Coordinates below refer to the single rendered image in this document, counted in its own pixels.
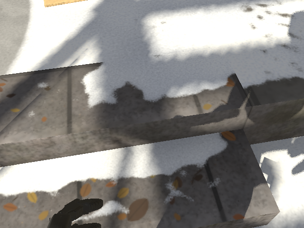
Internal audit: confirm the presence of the robot left hand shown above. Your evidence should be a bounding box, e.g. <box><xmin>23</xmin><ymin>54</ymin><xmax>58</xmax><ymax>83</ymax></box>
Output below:
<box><xmin>47</xmin><ymin>199</ymin><xmax>104</xmax><ymax>228</ymax></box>

